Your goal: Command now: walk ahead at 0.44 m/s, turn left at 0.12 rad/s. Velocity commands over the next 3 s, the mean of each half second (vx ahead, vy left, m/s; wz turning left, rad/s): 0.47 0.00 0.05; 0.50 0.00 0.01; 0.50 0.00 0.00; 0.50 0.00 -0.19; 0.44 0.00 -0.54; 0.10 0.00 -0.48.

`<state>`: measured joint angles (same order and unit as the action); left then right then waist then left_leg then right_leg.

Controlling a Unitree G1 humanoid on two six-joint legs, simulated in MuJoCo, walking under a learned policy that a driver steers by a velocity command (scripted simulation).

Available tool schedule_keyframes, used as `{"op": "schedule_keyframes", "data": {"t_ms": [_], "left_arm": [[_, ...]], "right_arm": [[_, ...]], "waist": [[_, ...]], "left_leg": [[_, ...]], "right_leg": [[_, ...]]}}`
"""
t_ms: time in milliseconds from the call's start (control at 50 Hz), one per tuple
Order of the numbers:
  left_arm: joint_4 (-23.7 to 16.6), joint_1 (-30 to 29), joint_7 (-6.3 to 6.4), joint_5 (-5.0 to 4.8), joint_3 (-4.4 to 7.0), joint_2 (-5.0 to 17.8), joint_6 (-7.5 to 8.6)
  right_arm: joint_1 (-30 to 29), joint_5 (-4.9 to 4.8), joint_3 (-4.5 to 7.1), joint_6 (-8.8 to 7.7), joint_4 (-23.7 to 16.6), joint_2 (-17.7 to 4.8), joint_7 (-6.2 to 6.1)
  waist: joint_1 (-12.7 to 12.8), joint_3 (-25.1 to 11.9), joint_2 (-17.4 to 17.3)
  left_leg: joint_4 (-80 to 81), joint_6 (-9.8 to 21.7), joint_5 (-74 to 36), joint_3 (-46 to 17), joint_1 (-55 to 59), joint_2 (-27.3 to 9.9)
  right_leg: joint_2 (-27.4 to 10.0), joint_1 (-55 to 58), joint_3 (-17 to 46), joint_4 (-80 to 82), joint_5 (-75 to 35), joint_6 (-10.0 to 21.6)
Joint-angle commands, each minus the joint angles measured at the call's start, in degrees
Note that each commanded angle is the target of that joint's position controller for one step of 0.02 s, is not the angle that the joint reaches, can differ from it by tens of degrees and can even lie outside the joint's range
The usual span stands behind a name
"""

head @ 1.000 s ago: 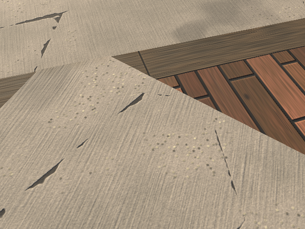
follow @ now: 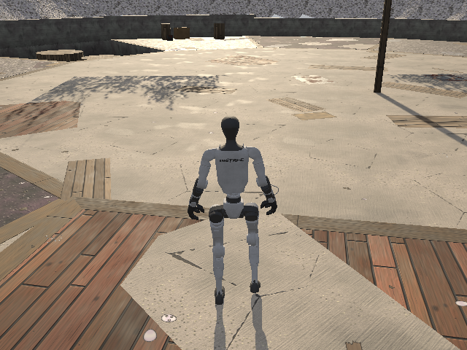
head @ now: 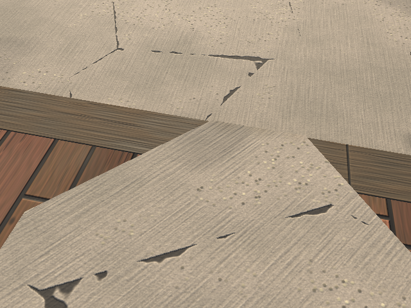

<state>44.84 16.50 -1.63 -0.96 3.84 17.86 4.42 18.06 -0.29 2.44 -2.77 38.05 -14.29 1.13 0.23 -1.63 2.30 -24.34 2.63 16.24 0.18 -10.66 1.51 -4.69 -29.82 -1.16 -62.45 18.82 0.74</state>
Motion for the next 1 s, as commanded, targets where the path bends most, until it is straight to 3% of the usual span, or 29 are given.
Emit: {"op": "schedule_keyframes", "data": {"t_ms": [20,120,220,260,280,300,320,340,360,380,400,420,440,460,520,580,660,720,760,800,820,840,860,880,900,920,940,960,1000], "left_arm": [[-5.25,-5.73,-0.38,0.70,0.84,4.20,1.23],[-7.05,-14.04,-0.73,0.43,-1.04,0.68,1.11],[-9.44,-19.75,-2.08,-0.15,-1.00,2.18,1.46],[-9.41,-18.48,-2.29,0.05,-0.58,3.36,1.60],[-8.96,-15.99,-2.07,0.23,-0.03,4.51,1.55],[-7.35,-9.68,-1.58,0.38,1.03,6.24,1.38],[-5.14,-0.51,-0.91,0.44,2.13,8.75,1.13],[-4.26,7.25,-0.31,1.86,3.36,14.68,0.94],[-2.95,9.54,-0.82,0.68,2.73,12.30,0.91],[-3.26,5.92,-0.59,0.02,1.62,8.93,0.74],[-3.73,2.25,-0.19,0.20,1.13,7.31,0.47],[-3.89,-1.29,-0.10,0.73,0.69,6.21,0.43],[-4.30,-3.63,-0.16,1.49,0.23,4.58,0.74],[-4.42,-4.92,-0.18,1.90,0.11,4.14,0.95],[-3.13,-5.12,-0.13,1.16,0.44,4.97,2.04],[-1.82,-3.36,0.50,0.95,0.79,6.22,2.01],[-0.28,0.25,0.98,0.20,1.06,7.86,1.25],[1.46,3.68,0.97,-0.23,1.27,8.73,0.34],[2.29,4.44,1.16,-0.41,1.49,9.15,-0.42],[2.75,4.05,1.44,-0.47,1.75,9.79,-1.12],[2.67,2.82,1.57,-0.52,1.77,10.04,-1.43],[2.64,2.67,1.66,-0.24,1.24,8.66,-1.68],[1.20,2.99,1.82,1.13,-0.18,5.44,-1.56],[-0.06,9.98,1.36,0.94,-2.10,-0.98,-0.24],[0.83,6.73,0.99,-0.20,-1.02,4.65,0.92],[-0.84,1.48,0.65,-1.53,-0.13,7.64,1.62],[-1.62,-1.74,0.79,-1.22,-0.34,6.96,1.85],[-1.90,-3.34,0.89,-0.23,-0.18,6.46,1.73],[-1.30,-1.25,0.82,-0.02,-0.13,5.01,0.62]], "right_arm": [[-0.62,0.39,2.31,-1.39,-2.91,-8.48,-0.53],[2.58,-0.21,2.79,-1.54,0.30,-10.27,-1.48],[6.08,-1.20,3.41,-1.36,3.64,-11.87,-1.63],[6.12,-1.15,3.67,-0.85,4.38,-12.49,-1.82],[5.86,-0.97,3.84,-0.55,4.49,-13.19,-1.93],[5.34,-0.78,3.71,-0.07,4.57,-13.20,-2.09],[5.78,-0.29,2.99,0.19,4.35,-11.85,-2.37],[12.03,0.40,1.15,-0.43,2.52,-6.00,-2.08],[13.68,-0.30,0.28,-1.56,3.66,-4.26,-1.77],[7.19,-2.01,1.84,-2.44,2.46,-10.17,-1.29],[1.73,-2.69,1.76,-2.96,0.74,-10.77,-1.08],[-0.98,-1.73,1.58,-3.10,0.16,-10.07,-1.23],[-1.04,-0.81,1.96,-2.65,0.46,-9.89,-1.42],[0.87,-0.75,1.89,-1.98,1.15,-8.94,-1.38],[1.57,-0.30,1.37,-0.50,1.65,-6.60,-1.73],[-4.47,0.29,1.04,-0.78,0.05,-6.04,-1.78],[-12.70,-0.18,0.29,-1.85,-1.50,-4.38,-0.78],[-17.18,-0.73,0.30,-2.26,-3.04,-4.81,0.19],[-18.47,-0.78,0.54,-2.48,-3.96,-5.65,0.83],[-16.46,-0.70,0.99,-2.67,-3.78,-6.86,1.17],[-12.47,-0.53,1.62,-2.76,-2.80,-7.95,1.10],[-4.41,-0.29,3.00,-2.74,-0.32,-10.40,0.67],[5.96,0.24,4.30,-2.52,1.51,-14.60,0.05],[8.38,0.54,5.27,-2.24,2.51,-19.62,0.15],[8.99,-0.14,3.77,-2.23,2.08,-13.40,0.27],[5.11,-0.03,2.94,-2.30,1.71,-11.37,0.13],[1.54,0.18,2.58,-2.22,1.23,-10.43,0.08],[-1.19,0.38,2.16,-2.19,1.13,-8.98,0.22],[-3.34,0.76,1.76,-2.67,1.10,-7.58,0.34]], "waist": [[-0.81,4.35,-8.48],[-3.15,5.53,-7.16],[-3.73,7.61,-7.02],[-2.37,6.17,-7.51],[-0.85,3.77,-8.50],[2.77,-0.72,-8.65],[6.89,-7.27,-7.97],[5.95,-18.19,3.86],[5.80,-25.94,13.91],[6.66,-16.52,8.61],[5.73,-8.76,4.77],[3.58,-3.27,0.58],[1.51,-1.13,0.95],[-0.20,-0.64,2.14],[-1.87,1.37,2.00],[-0.44,3.51,0.53],[3.01,4.79,-0.19],[4.85,5.68,0.10],[4.58,5.85,0.62],[2.78,4.60,1.73],[0.07,2.28,2.02],[-3.77,-3.19,0.93],[-7.64,-12.29,-4.59],[-3.71,-18.36,-20.33],[-6.51,-18.62,-15.26],[-6.26,-10.40,-11.78],[-4.85,-6.13,-7.30],[-3.35,-2.50,-5.62],[-0.49,-1.44,-7.36]], "left_leg": [[15.43,10.89,-11.51,-15.27,8.35,-14.39],[16.48,8.83,-17.91,-6.47,4.79,-11.67],[15.15,7.77,-17.74,-6.81,9.92,-15.34],[11.61,6.62,-26.26,-6.51,13.54,-16.08],[7.55,5.94,-36.47,-5.98,14.80,-15.63],[-0.89,4.77,-46.72,-4.21,14.32,-13.74],[-13.25,2.85,-45.50,-2.38,7.52,-11.13],[-37.11,-0.90,-22.37,-0.55,-13.64,-4.44],[-50.51,-2.50,15.65,-6.74,-24.47,3.06],[-54.81,-1.81,14.54,-9.15,-31.36,-0.86],[-53.28,-1.03,10.09,-6.71,-32.75,-3.90],[-48.99,-0.88,5.72,-5.19,-31.19,-6.49],[-45.30,-0.85,2.72,-5.38,-27.76,-8.47],[-44.14,-1.08,1.05,-5.53,-24.48,-9.21],[-39.08,-2.74,-1.76,-4.46,-23.51,-10.07],[-29.35,-4.06,-11.59,-4.02,-27.06,-10.63],[-14.41,-4.17,-21.68,-1.33,-24.11,-8.07],[-9.14,-3.44,-21.20,-1.20,-24.66,-6.97],[-6.57,-2.02,-17.35,-1.54,-25.24,-6.39],[-4.95,-0.41,-12.76,-0.80,-21.82,-5.25],[-3.30,0.77,-11.90,0.79,-15.79,-3.63],[-2.69,2.46,-12.32,2.11,-4.02,-2.23],[-5.05,6.06,-14.44,-7.62,13.16,-11.28],[0.93,15.48,-2.54,-35.39,31.85,-23.59],[6.05,15.15,5.34,-41.60,32.20,-23.52],[6.79,12.71,3.69,-33.22,26.06,-21.81],[7.50,11.54,-2.06,-26.75,18.82,-19.56],[9.16,11.09,-7.68,-22.16,12.37,-17.49],[12.39,10.90,-13.10,-17.31,5.89,-15.26]], "right_leg": [[-2.88,-16.88,2.51,2.19,-8.70,-1.00],[-0.01,-9.75,0.63,21.95,-21.85,-2.31],[1.50,-7.19,1.58,31.21,-22.56,0.68],[2.67,-4.13,0.75,32.62,-18.58,2.31],[4.38,0.38,-0.76,32.49,-16.00,3.36],[6.45,9.43,-2.74,33.16,-15.24,5.01],[4.48,24.62,-1.00,31.31,-16.68,7.15],[-11.51,49.06,22.09,30.44,-12.25,15.36],[-18.27,55.93,45.37,42.17,-0.63,20.52],[-16.23,49.72,40.50,45.03,6.36,17.11],[-14.15,40.92,32.06,45.92,5.20,14.87],[-11.99,31.47,26.23,47.59,-0.13,13.80],[-9.80,25.18,22.09,49.15,-4.98,13.09],[-8.68,21.20,19.92,50.88,-7.00,13.25],[-7.86,15.78,14.26,54.96,-11.58,14.72],[-6.76,16.95,10.01,56.37,-15.17,14.10],[-5.16,19.25,5.29,55.82,-16.81,11.77],[-7.40,24.64,6.13,53.79,-16.27,11.43],[-9.31,28.95,7.06,51.42,-17.90,10.66],[-10.33,31.84,7.54,47.93,-23.83,9.50],[-9.22,31.99,6.25,43.01,-32.30,8.48],[-6.13,29.66,3.71,32.87,-38.85,6.93],[-2.81,19.45,0.88,15.53,-27.75,4.59],[8.05,-4.34,0.52,-4.24,7.83,0.66],[6.19,-11.54,8.11,-11.08,14.16,0.94],[3.29,-15.28,7.42,-12.27,9.77,1.68],[0.53,-14.21,5.70,-10.13,4.73,1.69],[-1.11,-12.54,5.24,-6.47,1.36,1.32],[-2.79,-6.83,5.46,-2.73,-2.28,0.50]]}}
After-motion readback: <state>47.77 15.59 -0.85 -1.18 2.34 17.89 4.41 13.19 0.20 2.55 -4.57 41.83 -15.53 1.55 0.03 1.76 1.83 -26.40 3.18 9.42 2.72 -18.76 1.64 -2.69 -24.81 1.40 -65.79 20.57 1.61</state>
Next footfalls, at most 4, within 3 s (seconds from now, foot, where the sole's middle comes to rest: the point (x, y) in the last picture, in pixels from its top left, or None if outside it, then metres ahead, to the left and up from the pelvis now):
0.32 right None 0.35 -0.14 -0.78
0.86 left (173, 272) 0.63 0.11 -0.78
1.38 right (242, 197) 0.95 -0.14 -0.78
1.90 left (192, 138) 1.26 0.06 -0.78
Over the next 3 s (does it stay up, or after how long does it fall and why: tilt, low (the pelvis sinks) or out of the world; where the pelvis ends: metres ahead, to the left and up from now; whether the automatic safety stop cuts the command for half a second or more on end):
stays up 1.55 -0.21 -0.13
